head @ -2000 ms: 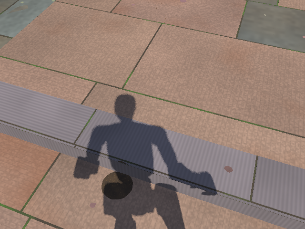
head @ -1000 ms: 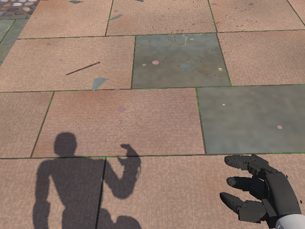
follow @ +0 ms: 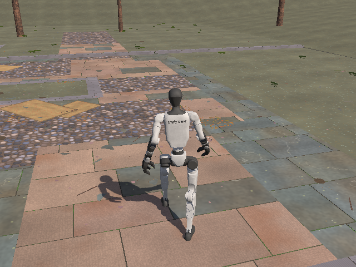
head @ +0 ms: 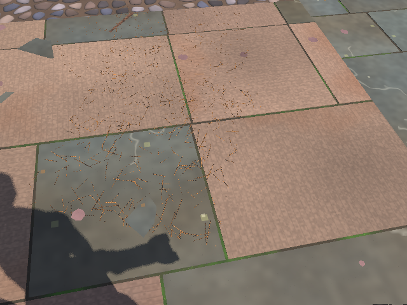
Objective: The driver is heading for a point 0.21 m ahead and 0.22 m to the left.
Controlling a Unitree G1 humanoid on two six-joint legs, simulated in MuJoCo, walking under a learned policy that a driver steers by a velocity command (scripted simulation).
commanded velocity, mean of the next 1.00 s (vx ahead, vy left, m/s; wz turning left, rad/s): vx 0.31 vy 0.00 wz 0.27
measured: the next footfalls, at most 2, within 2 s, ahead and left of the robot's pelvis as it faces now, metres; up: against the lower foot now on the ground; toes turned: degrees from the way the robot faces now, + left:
left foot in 0.10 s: +0.31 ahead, +0.08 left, +0.00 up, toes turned +10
right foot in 0.50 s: +0.65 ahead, +0.00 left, +0.00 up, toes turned +19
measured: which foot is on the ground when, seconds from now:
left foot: up 0.00-0.08, down 0.10-0.52, up 0.54-0.82, down 0.84-1.00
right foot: down 0.00-0.10, up 0.12-0.48, down 0.50-1.00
